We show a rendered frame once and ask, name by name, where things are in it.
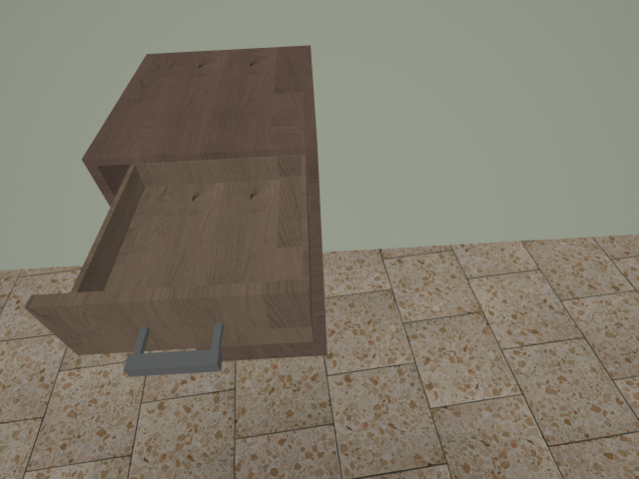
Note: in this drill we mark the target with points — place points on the handle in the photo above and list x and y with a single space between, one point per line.
174 362

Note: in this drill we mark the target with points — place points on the cabinet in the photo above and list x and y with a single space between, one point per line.
214 105

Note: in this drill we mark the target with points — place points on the drawer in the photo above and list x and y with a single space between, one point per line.
187 244

